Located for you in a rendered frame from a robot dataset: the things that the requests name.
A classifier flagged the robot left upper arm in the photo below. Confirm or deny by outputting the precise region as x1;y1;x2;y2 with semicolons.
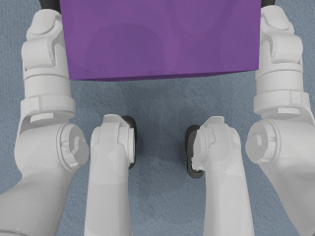
0;122;90;236

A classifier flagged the robot right forearm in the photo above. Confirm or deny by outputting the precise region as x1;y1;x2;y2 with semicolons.
253;5;315;128

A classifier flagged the left robot thigh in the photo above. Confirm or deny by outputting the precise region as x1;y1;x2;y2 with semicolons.
84;122;135;236

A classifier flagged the robot right upper arm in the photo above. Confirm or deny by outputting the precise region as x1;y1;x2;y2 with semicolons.
245;118;315;236

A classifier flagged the carton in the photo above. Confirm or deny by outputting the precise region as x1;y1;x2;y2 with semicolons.
59;0;262;82

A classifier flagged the robot left foot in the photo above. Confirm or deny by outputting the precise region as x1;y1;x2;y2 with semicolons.
121;116;137;170

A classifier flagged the left robot hand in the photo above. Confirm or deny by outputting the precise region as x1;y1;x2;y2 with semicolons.
39;0;61;14

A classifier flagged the robot left forearm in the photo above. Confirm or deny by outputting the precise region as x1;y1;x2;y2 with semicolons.
14;9;76;170

